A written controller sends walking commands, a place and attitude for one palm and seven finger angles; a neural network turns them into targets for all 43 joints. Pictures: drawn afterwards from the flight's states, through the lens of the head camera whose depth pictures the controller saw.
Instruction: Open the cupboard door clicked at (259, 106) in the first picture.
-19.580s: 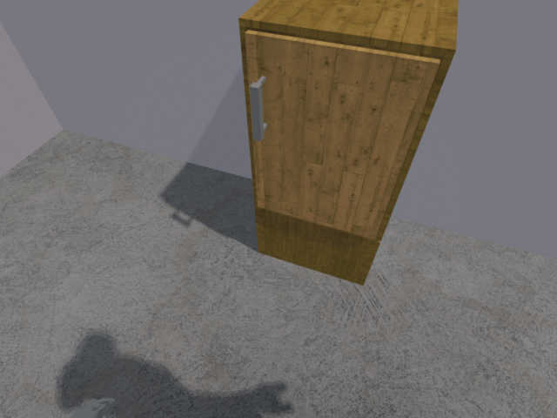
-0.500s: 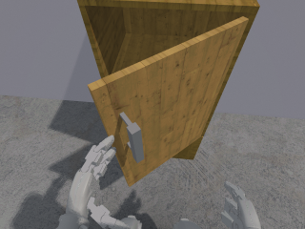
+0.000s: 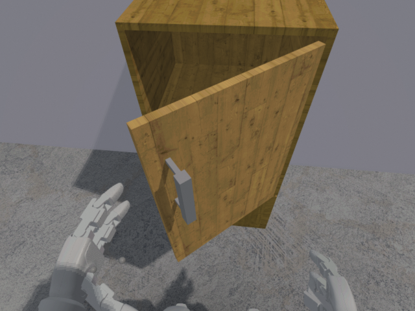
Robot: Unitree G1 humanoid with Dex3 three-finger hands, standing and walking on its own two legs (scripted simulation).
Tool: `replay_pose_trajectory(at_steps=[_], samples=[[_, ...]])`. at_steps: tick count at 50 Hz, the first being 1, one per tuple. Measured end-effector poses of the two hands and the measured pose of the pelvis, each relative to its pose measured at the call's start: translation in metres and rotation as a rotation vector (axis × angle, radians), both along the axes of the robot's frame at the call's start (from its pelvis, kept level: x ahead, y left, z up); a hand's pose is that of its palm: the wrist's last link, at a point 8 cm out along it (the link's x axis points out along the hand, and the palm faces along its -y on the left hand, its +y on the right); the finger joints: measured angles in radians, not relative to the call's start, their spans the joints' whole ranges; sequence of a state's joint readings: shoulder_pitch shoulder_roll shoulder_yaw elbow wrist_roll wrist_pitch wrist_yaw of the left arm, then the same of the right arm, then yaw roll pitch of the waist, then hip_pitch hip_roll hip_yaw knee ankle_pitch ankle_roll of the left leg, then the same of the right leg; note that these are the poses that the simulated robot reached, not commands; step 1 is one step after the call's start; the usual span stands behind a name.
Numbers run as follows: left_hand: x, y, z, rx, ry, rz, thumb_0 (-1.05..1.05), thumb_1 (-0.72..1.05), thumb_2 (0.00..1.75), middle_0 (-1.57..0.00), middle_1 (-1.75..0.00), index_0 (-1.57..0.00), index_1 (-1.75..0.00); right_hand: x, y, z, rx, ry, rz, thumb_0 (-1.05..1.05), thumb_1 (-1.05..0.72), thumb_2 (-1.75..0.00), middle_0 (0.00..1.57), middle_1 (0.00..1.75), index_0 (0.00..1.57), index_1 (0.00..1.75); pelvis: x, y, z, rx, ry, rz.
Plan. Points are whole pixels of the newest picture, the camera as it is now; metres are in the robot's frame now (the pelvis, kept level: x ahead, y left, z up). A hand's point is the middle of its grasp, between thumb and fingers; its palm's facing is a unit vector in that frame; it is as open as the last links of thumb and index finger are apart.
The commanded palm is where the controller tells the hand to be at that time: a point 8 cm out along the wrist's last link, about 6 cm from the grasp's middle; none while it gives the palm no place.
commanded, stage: draw the hand back to the body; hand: left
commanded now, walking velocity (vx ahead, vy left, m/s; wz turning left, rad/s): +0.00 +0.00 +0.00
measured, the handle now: (180, 192) +0.33 +0.07 +0.06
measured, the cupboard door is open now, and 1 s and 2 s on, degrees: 41 41 41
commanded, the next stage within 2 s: step back with the hand held close in 1.30 s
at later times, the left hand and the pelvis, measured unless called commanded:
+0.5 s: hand (52, 242) +0.19 +0.22 +0.15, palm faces +0.24 -0.90 -0.36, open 14.1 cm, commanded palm +0.16 +0.27 +0.18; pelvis +0.02 +0.02 +0.05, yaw +0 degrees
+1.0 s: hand out of the picture +0.21 +0.28 +0.24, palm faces +0.46 -0.79 -0.40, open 8.3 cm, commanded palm +0.16 +0.32 +0.24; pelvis +0.02 +0.02 +0.07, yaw -1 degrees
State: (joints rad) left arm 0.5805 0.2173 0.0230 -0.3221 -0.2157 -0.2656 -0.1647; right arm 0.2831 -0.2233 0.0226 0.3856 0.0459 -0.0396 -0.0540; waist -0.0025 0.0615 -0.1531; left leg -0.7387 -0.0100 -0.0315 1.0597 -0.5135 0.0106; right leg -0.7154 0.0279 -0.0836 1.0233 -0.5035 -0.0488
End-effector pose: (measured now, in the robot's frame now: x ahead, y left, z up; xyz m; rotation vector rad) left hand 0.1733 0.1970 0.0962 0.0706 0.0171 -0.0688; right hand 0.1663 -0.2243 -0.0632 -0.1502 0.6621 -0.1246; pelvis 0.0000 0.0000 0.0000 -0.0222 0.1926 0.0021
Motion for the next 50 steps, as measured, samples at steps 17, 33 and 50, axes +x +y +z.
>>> replay_pose_trajectory(at_steps=[17, 33, 50], samples=[[-0.007, 0.042, 0.048, 0.191, 0.029, 0.168, -0.01, -0.36, 0.35, -0.16, -0.31, -0.16, -0.30, 0.010, 0.008, 0.035, -0.031, -0.055, -0.019, 0.01, -0.91, -0.90, 0.20, 0.30, 0.20, 0.30, 0.010, 0.010, 0.028, -0.004, -0.088, -0.009], [-0.008, 0.086, 0.103, 0.335, -0.037, 0.390, 0.00, 0.15, 0.58, -0.18, -0.31, -0.18, -0.30, 0.025, 0.035, 0.051, -0.019, -0.030, 0.047, 0.01, -0.91, -0.90, 0.20, 0.30, 0.20, 0.30, 0.020, 0.022, 0.059, 0.007, -0.196, -0.010], [-0.008, 0.117, 0.156, 0.401, -0.207, 0.509, 0.01, 0.73, 0.82, -0.20, -0.31, -0.20, -0.30, 0.030, 0.023, 0.063, -0.033, -0.026, 0.057, 0.01, -0.91, -0.90, 0.20, 0.30, 0.20, 0.30, 0.019, 0.018, 0.071, 0.009, -0.251, -0.019]])
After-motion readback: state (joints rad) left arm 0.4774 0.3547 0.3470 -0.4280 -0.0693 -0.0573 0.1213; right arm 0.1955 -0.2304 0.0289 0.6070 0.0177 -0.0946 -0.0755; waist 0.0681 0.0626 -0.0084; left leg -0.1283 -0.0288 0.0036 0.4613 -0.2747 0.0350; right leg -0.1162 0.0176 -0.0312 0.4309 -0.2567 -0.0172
